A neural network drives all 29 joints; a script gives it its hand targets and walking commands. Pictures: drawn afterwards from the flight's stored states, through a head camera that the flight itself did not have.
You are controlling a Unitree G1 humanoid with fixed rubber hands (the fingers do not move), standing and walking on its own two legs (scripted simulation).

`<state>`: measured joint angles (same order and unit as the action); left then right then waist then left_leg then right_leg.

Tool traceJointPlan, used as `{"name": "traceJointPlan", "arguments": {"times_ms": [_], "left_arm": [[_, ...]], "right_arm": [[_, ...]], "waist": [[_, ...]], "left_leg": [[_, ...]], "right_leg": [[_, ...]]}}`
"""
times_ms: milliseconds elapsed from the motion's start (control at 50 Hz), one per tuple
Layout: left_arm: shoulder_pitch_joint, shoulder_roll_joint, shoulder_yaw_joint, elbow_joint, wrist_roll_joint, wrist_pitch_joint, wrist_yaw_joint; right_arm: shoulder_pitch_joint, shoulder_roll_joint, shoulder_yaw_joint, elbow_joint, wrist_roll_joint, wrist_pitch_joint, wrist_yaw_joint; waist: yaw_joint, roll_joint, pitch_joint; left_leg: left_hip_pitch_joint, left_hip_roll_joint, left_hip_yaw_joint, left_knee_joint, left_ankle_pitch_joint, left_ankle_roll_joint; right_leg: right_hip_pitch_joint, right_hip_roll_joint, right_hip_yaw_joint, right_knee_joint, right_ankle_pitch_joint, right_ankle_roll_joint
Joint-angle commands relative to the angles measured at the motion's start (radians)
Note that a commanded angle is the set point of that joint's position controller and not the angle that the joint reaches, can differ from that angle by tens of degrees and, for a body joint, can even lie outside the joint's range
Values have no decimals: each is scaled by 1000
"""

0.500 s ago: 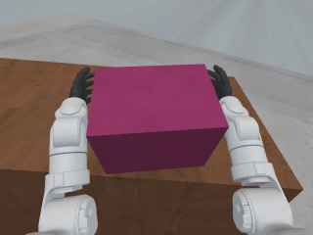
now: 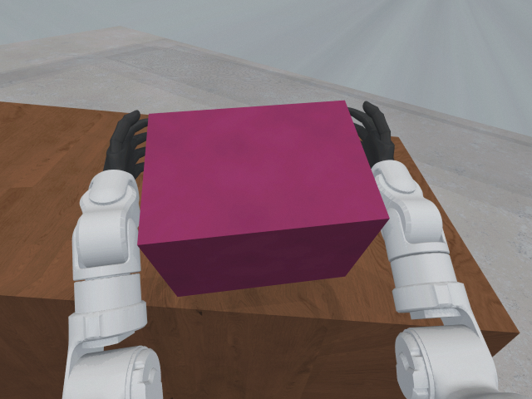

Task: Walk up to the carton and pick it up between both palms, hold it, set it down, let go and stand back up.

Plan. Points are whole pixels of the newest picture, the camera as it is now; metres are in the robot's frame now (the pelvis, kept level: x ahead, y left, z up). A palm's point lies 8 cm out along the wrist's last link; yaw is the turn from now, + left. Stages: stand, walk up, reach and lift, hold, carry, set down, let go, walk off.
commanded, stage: hold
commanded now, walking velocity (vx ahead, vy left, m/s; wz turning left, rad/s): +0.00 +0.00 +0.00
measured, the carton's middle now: (257, 203) +0.32 +0.01 +0.19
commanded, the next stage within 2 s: none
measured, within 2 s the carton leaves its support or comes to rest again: neither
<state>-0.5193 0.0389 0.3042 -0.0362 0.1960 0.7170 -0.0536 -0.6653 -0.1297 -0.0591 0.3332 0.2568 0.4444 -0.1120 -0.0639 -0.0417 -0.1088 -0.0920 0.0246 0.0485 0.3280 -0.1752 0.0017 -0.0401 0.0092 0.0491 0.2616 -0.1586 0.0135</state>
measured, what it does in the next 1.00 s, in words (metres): stands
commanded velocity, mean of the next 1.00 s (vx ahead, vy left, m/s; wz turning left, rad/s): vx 0.00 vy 0.00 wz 0.00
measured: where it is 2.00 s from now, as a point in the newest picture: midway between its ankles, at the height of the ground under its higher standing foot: outside the picture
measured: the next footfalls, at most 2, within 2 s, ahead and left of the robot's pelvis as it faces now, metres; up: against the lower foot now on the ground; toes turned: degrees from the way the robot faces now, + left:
none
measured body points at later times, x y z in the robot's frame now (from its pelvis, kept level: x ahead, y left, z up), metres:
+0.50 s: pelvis -0.01 +0.00 +0.00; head -0.07 +0.02 +0.45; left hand +0.36 +0.17 +0.21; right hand +0.36 -0.18 +0.22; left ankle +0.01 +0.11 -0.75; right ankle -0.01 -0.13 -0.75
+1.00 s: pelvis -0.02 +0.00 +0.00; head -0.08 +0.03 +0.44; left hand +0.34 +0.18 +0.21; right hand +0.35 -0.16 +0.23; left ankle +0.01 +0.11 -0.75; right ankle -0.01 -0.13 -0.75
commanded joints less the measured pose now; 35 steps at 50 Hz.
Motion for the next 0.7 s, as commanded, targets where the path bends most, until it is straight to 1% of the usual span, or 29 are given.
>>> {"name": "traceJointPlan", "arguments": {"times_ms": [0, 40, 60, 80, 100, 120, 140, 160, 180, 220, 240, 260, 280, 300, 340, 360, 380, 420, 440, 460, 480, 520, 540, 560, 600, 620, 640, 660, 680], "left_arm": [[-595, -408, -403, 142, -56, 38, -240], [-660, -433, -408, 88, -76, 17, -236], [-717, -430, -428, 79, -91, 3, -226], [-741, -451, -454, -19, -135, -27, -206], [-753, -460, -470, -5, -157, -42, -186], [-823, -492, -529, -112, -216, -76, -158], [-797, -503, -537, -94, -206, -89, -141], [-795, -509, -573, -116, -240, -91, -126], [-848, -509, -558, -100, -237, -106, -114], [-812, -511, -583, -85, -239, -115, -96], [-773, -480, -529, -21, -203, -99, -100], [-747, -484, -494, 80, -170, -87, -117], [-679, -463, -442, 172, -129, -67, -135], [-654, -437, -379, 225, -86, -42, -157], [-643, -447, -354, 206, -64, -20, -182], [-645, -437, -339, 244, -43, -13, -190], [-651, -424, -309, 257, -39, -6, -201], [-648, -432, -338, 168, -52, -11, -203], [-682, -434, -350, 150, -63, -20, -198], [-697, -437, -352, 120, -75, -26, -191], [-698, -450, -357, 125, -88, -38, -184], [-723, -439, -410, 20, -148, -65, -161], [-696, -451, -436, 2, -153, -66, -149], [-681, -459, -459, -32, -177, -70, -140], [-674, -478, -497, -107, -200, -89, -125], [-619, -457, -491, -110, -186, -82, -120], [-585, -464, -496, -139, -186, -81, -120], [-541, -453, -459, -55, -162, -65, -124], [-544, -430, -437, -52, -157, -59, -130]], "right_arm": [[-539, 432, 204, 49, -1, 76, 119], [-587, 467, 208, -14, 0, 43, 129], [-609, 463, 197, 4, -7, 35, 140], [-652, 519, 245, -108, 24, -1, 145], [-702, 512, 250, -167, 33, -23, 151], [-693, 546, 275, -190, 31, -39, 149], [-675, 541, 283, -185, 35, -49, 152], [-690, 540, 310, -246, 53, -58, 158], [-706, 545, 305, -181, 39, -61, 157], [-664, 536, 293, -165, 26, -73, 162], [-607, 507, 257, -78, 8, -55, 159], [-575, 489, 234, 33, -12, -39, 159], [-607, 490, 230, 10, -14, -40, 159], [-585, 463, 200, 77, -31, -31, 162], [-623, 468, 224, 54, -27, -32, 163], [-597, 449, 191, 122, -31, -7, 163], [-631, 475, 208, 94, -28, -8, 163], [-639, 482, 245, 14, 0, -16, 165], [-635, 499, 252, 42, 3, -22, 160], [-646, 500, 263, 10, 16, -26, 159], [-661, 506, 267, -13, 21, -36, 155], [-696, 542, 315, -117, 49, -59, 147], [-680, 534, 335, -148, 55, -70, 146], [-656, 515, 327, -192, 61, -72, 143], [-620, 554, 389, -260, 87, -82, 130], [-601, 516, 385, -248, 99, -75, 123], [-584, 524, 423, -276, 109, -77, 114], [-586, 513, 413, -276, 104, -71, 109], [-562, 491, 406, -222, 84, -55, 107]], "waist": [[-85, 71, -5], [-70, 97, -116], [-89, 109, -110], [-50, 91, -240], [-40, 76, -292], [-63, 84, -369], [-49, 92, -349], [-56, 119, -419], [-49, 95, -402], [-54, 121, -366], [-68, 86, -300], [-69, 92, -145], [-43, 60, -102], [-43, 45, -46], [-21, 35, -88], [-33, 52, -43], [-12, 22, -42], [-12, 41, -146], [-27, 29, -142], [-11, 47, -173], [-16, 33, -202], [3, 40, -341], [-1, 63, -349], [-35, 63, -403], [-19, 70, -469], [-29, 80, -450], [-16, 45, -444], [-8, 42, -396], [-19, 17, -344]], "left_leg": [[33, -37, -3, -141, -5, -14], [45, -34, -5, -136, 18, -19], [28, -32, -11, -138, 2, -26], [56, -36, -10, -111, 94, -20], [60, -40, -14, -98, 110, -21], [97, -43, -35, -82, 183, -29], [113, -44, -35, -70, 224, -30], [138, -50, -46, -44, 272, -40], [138, -46, -49, -46, 230, -35], [130, -44, -52, -47, 212, -42], [106, -43, -39, -72, 144, -40], [68, -43, -39, -109, 74, -40], [29, -43, -21, -123, 3, -19], [22, -37, -6, -150, -46, -7], [38, -34, -2, -143, -9, 7], [26, -41, 3, -149, -68, 3], [29, -36, 9, -156, -54, 17], [64, -33, 5, -127, 74, 5], [80, -38, 2, -118, 100, 2], [87, -38, 5, -105, 114, 1], [93, -45, -6, -112, 109, 3], [106, -52, -11, -73, 211, 6], [141, -53, -19, -58, 302, -10], [169, -55, -20, -35, 370, -25], [184, -69, -26, -10, 438, -34], [194, -68, -29, 4, 468, -43], [220, -67, -38, 0, 495, -35], [194, -68, -24, 4, 493, -36], [192, -66, -35, -4, 467, -28]], "right_leg": [[13, 19, -41, -54, 12, -22], [32, 21, -41, -45, 28, -27], [21, 22, -53, -34, 20, -20], [58, 31, -48, -27, 98, -22], [55, 34, -53, -19, 108, -20], [62, 44, -64, 0, 168, -23], [48, 41, -70, -1, 188, -17], [43, 44, -66, 1, 226, -20], [4, 44, -61, -13, 170, -19], [-19, 39, -71, -10, 157, -23], [16, 41, -67, -26, 135, -24], [-29, 34, -68, -45, 57, -22], [-31, 26, -55, -55, 18, -17], [-24, 21, -60, -61, -33, -22], [-4, 25, -62, -55, -16, -20], [-18, 16, -51, -71, -68, -16], [-4, 13, -43, -71, -55, -14], [32, 22, -50, -49, 66, -8], [34, 27, -57, -44, 88, -7], [46, 24, -45, -43, 104, -13], [47, 28, -52, -44, 109, -10], [78, 32, -49, -10, 218, -1], [89, 41, -53, -2, 282, -10], [132, 47, -63, 3, 340, -7], [165, 46, -62, 25, 441, -1], [175, 40, -49, 24, 487, 4], [170, 51, -66, 31, 514, 11], [162, 43, -60, 26, 536, 17], [158, 39, -55, 11, 519, 11]]}}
